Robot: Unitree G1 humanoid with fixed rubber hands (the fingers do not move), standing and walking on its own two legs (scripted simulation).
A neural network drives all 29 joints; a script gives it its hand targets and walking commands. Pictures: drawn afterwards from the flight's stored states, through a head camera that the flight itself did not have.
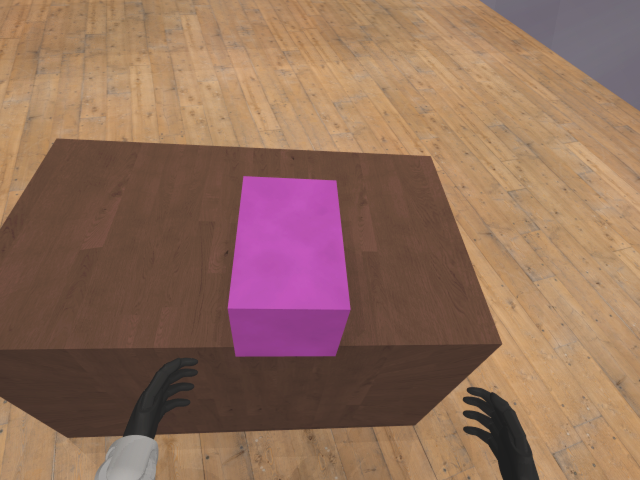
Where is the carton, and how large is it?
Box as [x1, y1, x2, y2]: [228, 176, 350, 356]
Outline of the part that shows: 243,176 228,301 228,313 235,355 335,355 350,309 335,180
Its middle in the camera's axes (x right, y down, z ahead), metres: -0.06 +0.04 +0.71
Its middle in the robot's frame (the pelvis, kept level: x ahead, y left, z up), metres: +0.49 +0.05 -0.11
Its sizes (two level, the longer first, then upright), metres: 0.285 0.178 0.168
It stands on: a pedestal, 0.58 m high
